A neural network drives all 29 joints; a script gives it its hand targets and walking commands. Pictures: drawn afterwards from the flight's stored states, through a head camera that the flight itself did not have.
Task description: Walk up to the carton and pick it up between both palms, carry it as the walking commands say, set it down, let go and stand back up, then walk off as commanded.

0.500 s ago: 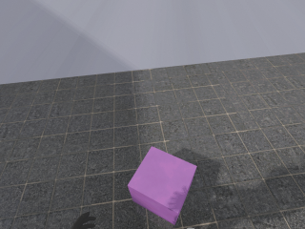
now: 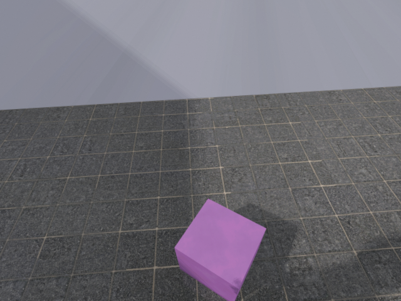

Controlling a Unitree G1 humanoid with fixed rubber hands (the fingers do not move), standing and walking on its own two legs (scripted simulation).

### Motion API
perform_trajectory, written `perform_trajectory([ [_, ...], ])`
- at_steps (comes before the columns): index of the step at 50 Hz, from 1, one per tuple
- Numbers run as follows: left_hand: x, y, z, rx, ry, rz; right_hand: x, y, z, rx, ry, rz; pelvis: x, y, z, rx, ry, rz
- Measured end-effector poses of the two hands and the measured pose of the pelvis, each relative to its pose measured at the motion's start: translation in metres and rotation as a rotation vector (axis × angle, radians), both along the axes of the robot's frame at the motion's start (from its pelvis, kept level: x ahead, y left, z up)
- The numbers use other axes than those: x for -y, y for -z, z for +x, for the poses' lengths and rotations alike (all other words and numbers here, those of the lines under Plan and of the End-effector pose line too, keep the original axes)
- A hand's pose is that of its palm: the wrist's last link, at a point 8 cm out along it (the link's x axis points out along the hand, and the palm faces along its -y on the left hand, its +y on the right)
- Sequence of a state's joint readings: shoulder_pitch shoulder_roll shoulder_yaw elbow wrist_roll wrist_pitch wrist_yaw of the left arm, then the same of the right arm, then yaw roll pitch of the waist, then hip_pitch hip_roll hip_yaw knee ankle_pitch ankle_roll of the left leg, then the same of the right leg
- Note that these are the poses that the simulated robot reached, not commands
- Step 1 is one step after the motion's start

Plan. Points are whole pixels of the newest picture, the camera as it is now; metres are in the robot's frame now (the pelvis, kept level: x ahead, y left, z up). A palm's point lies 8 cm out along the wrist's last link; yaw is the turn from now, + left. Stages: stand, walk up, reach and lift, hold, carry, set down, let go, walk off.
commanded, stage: walk up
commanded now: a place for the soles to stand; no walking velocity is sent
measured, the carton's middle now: (220, 250) +0.48 -0.04 -0.63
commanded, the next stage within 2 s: none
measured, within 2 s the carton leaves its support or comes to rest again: neither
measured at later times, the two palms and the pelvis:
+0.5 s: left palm out of the picture +0.10 +0.41 -0.12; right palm out of the picture +0.02 -0.15 -0.14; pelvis -0.03 +0.13 -0.03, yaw -11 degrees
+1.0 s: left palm (29, 289) +0.19 +0.42 -0.13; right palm out of the picture +0.01 -0.04 -0.13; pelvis +0.04 +0.22 -0.02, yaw -28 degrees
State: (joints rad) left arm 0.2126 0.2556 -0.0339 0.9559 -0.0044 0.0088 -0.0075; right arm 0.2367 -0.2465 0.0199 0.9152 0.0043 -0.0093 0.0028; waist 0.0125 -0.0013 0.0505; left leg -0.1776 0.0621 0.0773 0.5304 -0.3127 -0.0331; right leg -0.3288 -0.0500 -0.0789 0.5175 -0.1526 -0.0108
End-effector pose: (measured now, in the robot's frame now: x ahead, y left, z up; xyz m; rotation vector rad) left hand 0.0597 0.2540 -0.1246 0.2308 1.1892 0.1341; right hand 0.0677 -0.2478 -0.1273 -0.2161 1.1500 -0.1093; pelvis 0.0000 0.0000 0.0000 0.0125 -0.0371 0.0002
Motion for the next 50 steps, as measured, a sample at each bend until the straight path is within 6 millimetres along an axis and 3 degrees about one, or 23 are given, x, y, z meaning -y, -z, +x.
perform_trajectory([
  [8, -0.013, -0.003, -0.022, -0.017, -0.007, 0.056, -0.001, 0.007, -0.020, -0.066, -0.018, -0.007, -0.008, 0.002, -0.005, -0.007, 0.019, -0.001],
  [13, -0.055, -0.014, -0.051, -0.055, -0.025, 0.171, -0.005, 0.002, -0.009, -0.023, -0.025, -0.042, -0.031, 0.004, -0.015, -0.021, 0.051, -0.006],
  [16, -0.084, -0.017, -0.053, -0.047, -0.007, 0.207, -0.020, -0.001, 0.000, 0.028, -0.020, -0.039, -0.051, 0.008, -0.020, -0.019, 0.077, -0.005],
  [20, -0.124, -0.014, -0.028, 0.013, 0.038, 0.222, -0.052, -0.001, 0.000, 0.074, 0.006, -0.029, -0.085, 0.016, -0.023, -0.012, 0.122, -0.003],
  [24, -0.152, -0.005, 0.024, 0.103, 0.118, 0.216, -0.089, 0.013, -0.037, 0.078, 0.106, -0.029, -0.121, 0.031, -0.027, -0.010, 0.172, -0.030],
  [28, -0.146, -0.020, 0.078, 0.227, 0.222, 0.183, -0.125, 0.016, -0.076, 0.029, 0.219, -0.001, -0.138, 0.023, -0.026, 0.002, 0.227, -0.030],
  [32, -0.129, -0.032, 0.110, 0.298, 0.306, 0.114, -0.149, 0.017, -0.094, 0.032, 0.287, 0.027, -0.149, 0.018, -0.019, -0.008, 0.297, -0.021],
  [35, -0.117, -0.027, 0.119, 0.312, 0.357, 0.069, -0.155, 0.025, -0.107, 0.022, 0.337, 0.031, -0.155, 0.024, -0.013, -0.022, 0.342, -0.008],
  [39, -0.120, -0.020, 0.107, 0.248, 0.373, 0.056, -0.169, 0.024, -0.111, -0.009, 0.345, 0.033, -0.171, 0.020, -0.004, -0.021, 0.364, -0.020],
  [44, -0.142, -0.010, 0.099, 0.145, 0.370, 0.027, -0.186, 0.012, -0.089, 0.020, 0.362, 0.014, -0.192, 0.013, 0.014, -0.015, 0.407, -0.014],
  [50, -0.168, 0.008, 0.129, 0.081, 0.439, 0.010, -0.207, 0.002, -0.060, 0.113, 0.417, -0.041, -0.218, 0.019, 0.036, -0.002, 0.481, 0.000],
])
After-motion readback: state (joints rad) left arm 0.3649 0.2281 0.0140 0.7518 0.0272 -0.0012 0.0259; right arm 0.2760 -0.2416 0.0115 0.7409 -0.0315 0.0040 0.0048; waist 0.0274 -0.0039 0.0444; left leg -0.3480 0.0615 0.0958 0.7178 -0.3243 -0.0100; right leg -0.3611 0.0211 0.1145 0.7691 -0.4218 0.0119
